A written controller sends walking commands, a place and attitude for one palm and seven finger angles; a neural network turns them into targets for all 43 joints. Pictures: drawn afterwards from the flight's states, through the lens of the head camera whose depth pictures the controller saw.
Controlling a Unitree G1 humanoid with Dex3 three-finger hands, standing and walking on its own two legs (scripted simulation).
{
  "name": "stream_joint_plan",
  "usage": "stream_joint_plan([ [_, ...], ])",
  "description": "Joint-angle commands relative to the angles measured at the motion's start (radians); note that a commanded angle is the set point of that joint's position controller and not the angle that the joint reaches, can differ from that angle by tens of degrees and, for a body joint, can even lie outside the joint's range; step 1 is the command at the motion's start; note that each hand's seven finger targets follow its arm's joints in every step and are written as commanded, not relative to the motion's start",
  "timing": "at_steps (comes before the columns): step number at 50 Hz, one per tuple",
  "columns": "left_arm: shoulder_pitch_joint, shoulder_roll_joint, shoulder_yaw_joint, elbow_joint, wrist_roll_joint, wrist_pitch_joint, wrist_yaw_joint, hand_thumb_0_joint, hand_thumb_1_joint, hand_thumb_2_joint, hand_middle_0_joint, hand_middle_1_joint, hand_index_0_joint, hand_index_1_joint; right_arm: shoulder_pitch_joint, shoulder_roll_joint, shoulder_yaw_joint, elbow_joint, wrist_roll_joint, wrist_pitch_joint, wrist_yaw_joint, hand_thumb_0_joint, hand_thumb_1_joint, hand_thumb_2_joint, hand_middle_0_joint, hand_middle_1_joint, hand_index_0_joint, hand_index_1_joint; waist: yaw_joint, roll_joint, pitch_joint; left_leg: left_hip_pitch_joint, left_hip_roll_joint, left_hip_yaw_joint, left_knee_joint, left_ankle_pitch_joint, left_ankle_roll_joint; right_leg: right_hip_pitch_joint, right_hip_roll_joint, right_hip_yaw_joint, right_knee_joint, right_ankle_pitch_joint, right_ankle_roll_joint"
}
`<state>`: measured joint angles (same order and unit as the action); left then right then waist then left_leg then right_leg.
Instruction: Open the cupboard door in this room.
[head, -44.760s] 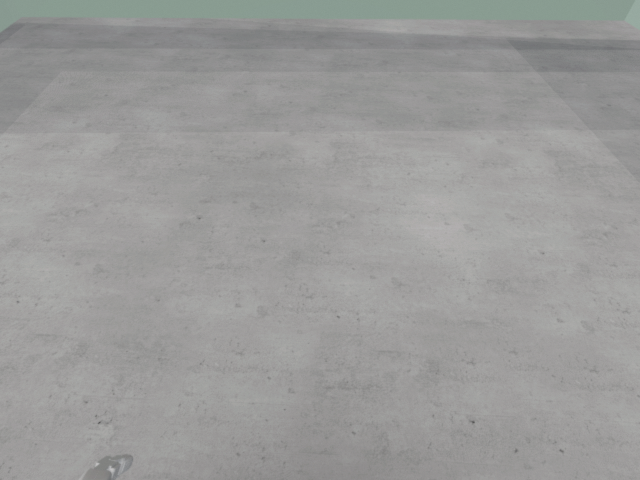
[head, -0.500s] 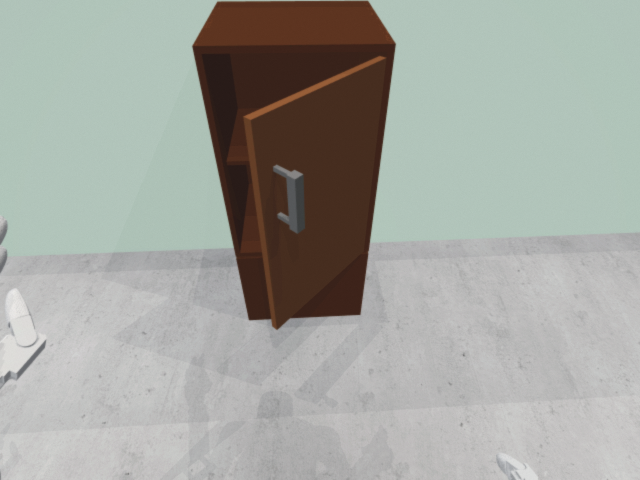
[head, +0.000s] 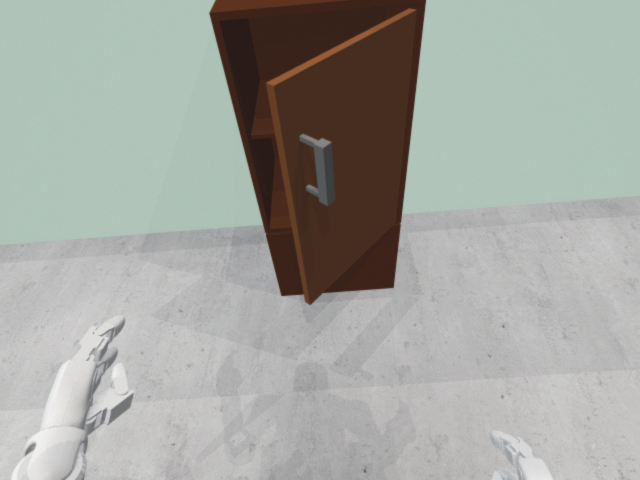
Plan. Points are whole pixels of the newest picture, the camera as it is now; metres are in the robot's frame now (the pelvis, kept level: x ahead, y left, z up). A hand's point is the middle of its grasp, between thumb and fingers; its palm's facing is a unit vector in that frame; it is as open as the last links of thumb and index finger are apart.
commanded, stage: let the arm hang, fingers relaxed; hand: left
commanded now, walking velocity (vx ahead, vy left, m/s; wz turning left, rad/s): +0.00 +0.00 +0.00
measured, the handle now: (316, 169) +0.62 +0.04 +0.05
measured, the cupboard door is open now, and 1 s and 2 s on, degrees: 46 46 46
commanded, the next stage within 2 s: look to check the result in 0.98 s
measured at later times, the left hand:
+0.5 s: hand out of the picture -0.05 +0.23 -0.15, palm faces +0.04 -0.96 -0.28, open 7.3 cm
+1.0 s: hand out of the picture +0.06 +0.24 -0.14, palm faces +0.00 -0.95 -0.31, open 7.3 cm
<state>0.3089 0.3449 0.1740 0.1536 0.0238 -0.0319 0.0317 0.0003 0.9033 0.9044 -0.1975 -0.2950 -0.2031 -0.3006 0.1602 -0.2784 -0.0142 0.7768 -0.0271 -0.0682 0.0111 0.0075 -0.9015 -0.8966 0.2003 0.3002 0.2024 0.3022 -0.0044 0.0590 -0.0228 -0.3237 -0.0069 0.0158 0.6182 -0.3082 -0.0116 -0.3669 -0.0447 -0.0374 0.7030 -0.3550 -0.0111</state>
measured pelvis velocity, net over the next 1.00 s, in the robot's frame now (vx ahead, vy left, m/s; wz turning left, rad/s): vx -0.02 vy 0.01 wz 0.01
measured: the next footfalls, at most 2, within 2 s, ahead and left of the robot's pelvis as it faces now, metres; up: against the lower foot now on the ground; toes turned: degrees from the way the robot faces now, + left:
none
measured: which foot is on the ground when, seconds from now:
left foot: down 0.00-1.00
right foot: down 0.00-1.00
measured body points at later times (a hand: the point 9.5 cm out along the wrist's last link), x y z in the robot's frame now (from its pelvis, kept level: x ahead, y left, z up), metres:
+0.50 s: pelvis -0.04 +0.01 +0.02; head -0.02 +0.00 +0.47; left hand -0.06 +0.28 -0.13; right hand -0.03 -0.23 -0.14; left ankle +0.01 +0.13 -0.72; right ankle +0.01 -0.10 -0.72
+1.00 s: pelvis -0.02 +0.01 +0.02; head +0.00 +0.00 +0.47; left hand +0.06 +0.29 -0.11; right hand +0.03 -0.27 -0.13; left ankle +0.01 +0.13 -0.72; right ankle +0.01 -0.11 -0.72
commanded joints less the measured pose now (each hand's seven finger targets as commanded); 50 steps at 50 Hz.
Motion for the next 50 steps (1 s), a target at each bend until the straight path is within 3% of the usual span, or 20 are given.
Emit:
stream_joint_plan([
  [1,0.043,0.055,-0.068,0.244,0.016,0.010,-0.024,0.000,0.900,0.900,-0.200,-0.300,-0.200,-0.300,-0.039,-0.153,-0.036,-0.063,-0.008,0.012,-0.016,0.000,-0.900,-0.900,0.200,0.300,0.200,0.300,0.039,-0.225,-0.116,-0.013,0.151,-0.165,-0.076,0.516,0.103,0.211,-0.026,0.072,-0.138,0.312,-0.014],
  [2,0.026,0.103,-0.068,0.307,0.019,0.005,-0.021,0.000,0.900,0.900,-0.200,-0.300,-0.200,-0.300,-0.027,-0.121,-0.034,-0.057,0.005,0.021,-0.015,0.000,-0.900,-0.900,0.200,0.300,0.200,0.300,0.026,-0.311,-0.124,-0.022,0.055,-0.077,-0.014,0.332,0.049,0.233,-0.121,0.174,-0.205,0.492,-0.049],
  [3,-0.007,0.123,-0.073,0.369,0.015,0.005,-0.022,0.000,0.900,0.900,-0.200,-0.300,-0.200,-0.300,-0.010,-0.108,-0.033,-0.037,0.007,0.037,-0.017,0.000,-0.900,-0.900,0.200,0.300,0.200,0.300,0.009,-0.324,-0.101,-0.009,0.011,-0.037,0.020,0.119,0.031,0.204,-0.193,0.237,-0.258,0.552,-0.098],
  [4,-0.049,0.121,-0.081,0.424,0.010,0.008,-0.019,0.000,0.900,0.900,-0.200,-0.300,-0.200,-0.300,-0.005,-0.103,-0.033,-0.011,0.002,0.053,-0.022,0.000,-0.900,-0.900,0.200,0.300,0.200,0.300,0.001,-0.350,-0.072,0.002,0.005,-0.026,0.044,-0.042,0.026,0.188,-0.200,0.240,-0.281,0.563,-0.127],
  [5,-0.074,0.107,-0.091,0.473,0.008,0.011,-0.016,0.000,0.900,0.900,-0.200,-0.300,-0.200,-0.300,0.004,-0.095,-0.033,0.016,0.000,0.062,-0.025,0.000,-0.900,-0.900,0.200,0.300,0.200,0.300,-0.007,-0.287,-0.052,0.021,0.005,-0.023,0.039,-0.069,0.027,0.166,-0.194,0.229,-0.296,0.523,-0.132],
  [6,-0.101,0.092,-0.103,0.514,0.006,0.016,-0.014,0.000,0.900,0.900,-0.200,-0.300,-0.200,-0.300,0.020,-0.077,-0.027,0.044,0.000,0.069,-0.025,0.000,-0.900,-0.900,0.200,0.300,0.200,0.300,-0.022,-0.184,-0.034,0.075,0.015,-0.023,-0.007,-0.011,0.026,0.113,-0.176,0.210,-0.308,0.404,-0.123],
  [7,-0.115,0.075,-0.113,0.550,0.001,0.021,-0.012,0.000,0.900,0.900,-0.200,-0.300,-0.200,-0.300,0.044,-0.054,-0.018,0.066,-0.001,0.074,-0.023,0.000,-0.900,-0.900,0.200,0.300,0.200,0.300,-0.033,-0.122,-0.032,0.133,0.028,-0.032,-0.064,0.120,0.029,0.076,-0.138,0.177,-0.305,0.298,-0.090],
  [8,-0.111,0.040,-0.124,0.593,-0.006,0.023,-0.014,0.000,0.900,0.900,-0.200,-0.300,-0.200,-0.300,0.050,-0.040,-0.008,0.094,-0.001,0.073,-0.023,0.000,-0.900,-0.900,0.200,0.300,0.200,0.300,-0.033,-0.022,-0.019,0.154,0.054,-0.064,-0.128,0.202,0.033,0.064,-0.099,0.143,-0.285,0.233,-0.061],
  [9,-0.097,0.019,-0.134,0.635,-0.011,0.027,-0.015,0.000,0.900,0.900,-0.200,-0.300,-0.200,-0.300,0.032,-0.044,-0.001,0.111,-0.003,0.073,-0.025,0.000,-0.900,-0.900,0.200,0.300,0.200,0.300,-0.016,0.075,0.013,0.105,0.087,-0.103,-0.186,0.200,0.040,0.086,-0.059,0.110,-0.282,0.168,-0.035],
  [11,-0.052,-0.004,-0.123,0.711,-0.009,0.033,-0.014,0.000,0.900,0.900,-0.200,-0.300,-0.200,-0.300,0.005,-0.043,-0.007,0.133,-0.007,0.080,-0.027,0.000,-0.900,-0.900,0.200,0.300,0.200,0.300,0.009,0.167,0.061,0.012,0.088,-0.120,-0.248,0.021,0.043,0.132,-0.039,0.106,-0.334,0.029,-0.035],
  [14,-0.051,0.023,-0.126,0.793,-0.009,0.028,-0.018,0.000,0.900,0.900,-0.200,-0.300,-0.200,-0.300,0.054,-0.051,-0.013,0.177,-0.003,0.084,-0.030,0.000,-0.900,-0.900,0.200,0.300,0.200,0.300,0.002,0.085,0.045,0.031,0.074,-0.104,-0.248,-0.046,0.038,0.144,-0.048,0.122,-0.390,-0.030,-0.047],
  [19,-0.076,0.041,-0.120,0.870,-0.008,0.024,-0.022,0.000,0.900,0.900,-0.200,-0.300,-0.200,-0.300,0.109,-0.084,-0.027,0.231,0.000,0.077,-0.033,0.000,-0.900,-0.900,0.200,0.300,0.200,0.300,-0.005,-0.040,0.058,0.055,0.089,-0.120,-0.281,-0.073,0.050,0.114,-0.050,0.101,-0.411,-0.081,-0.049],
  [26,-0.074,0.056,-0.113,0.927,-0.005,0.025,-0.019,0.000,0.900,0.900,-0.200,-0.300,-0.200,-0.300,0.111,-0.104,-0.037,0.272,-0.003,0.072,-0.034,0.000,-0.900,-0.900,0.200,0.300,0.200,0.300,0.006,-0.056,0.109,0.014,0.098,-0.143,-0.331,-0.129,0.058,0.108,-0.043,0.094,-0.392,-0.086,-0.047],
  [31,-0.102,0.079,-0.108,0.933,-0.005,0.021,-0.019,0.000,0.900,0.900,-0.200,-0.300,-0.200,-0.300,0.105,-0.113,-0.040,0.288,-0.003,0.068,-0.031,0.000,-0.900,-0.900,0.200,0.300,0.200,0.300,0.005,-0.070,0.108,0.031,0.094,-0.134,-0.326,-0.093,0.059,0.105,-0.053,0.105,-0.395,-0.081,-0.050],
  [36,-0.132,0.100,-0.103,0.931,-0.004,0.017,-0.020,0.000,0.900,0.900,-0.200,-0.300,-0.200,-0.300,0.075,-0.137,-0.043,0.291,-0.003,0.060,-0.029,0.000,-0.900,-0.900,0.200,0.300,0.200,0.300,0.009,-0.045,0.097,0.025,0.102,-0.153,-0.352,-0.094,0.059,0.131,-0.053,0.106,-0.381,-0.045,-0.049],
  [45,-0.196,0.127,-0.110,0.929,-0.009,-0.001,-0.020,0.000,0.900,0.900,-0.200,-0.300,-0.200,-0.300,0.017,-0.167,-0.035,0.297,0.003,0.045,-0.027,0.000,-0.900,-0.900,0.200,0.300,0.200,0.300,0.001,-0.051,0.030,0.126,0.107,-0.121,-0.326,0.160,0.046,0.190,-0.075,0.108,-0.389,0.147,-0.043],
  [50,-0.223,0.140,-0.115,0.929,-0.011,-0.004,-0.019,0.000,0.900,0.900,-0.200,-0.300,-0.200,-0.300,-0.013,-0.186,-0.031,0.301,0.004,0.046,-0.026,0.000,-0.900,-0.900,0.200,0.300,0.200,0.300,-0.002,-0.046,0.018,0.154,0.113,-0.114,-0.331,0.205,0.039,0.212,-0.078,0.109,-0.403,0.195,-0.041],
])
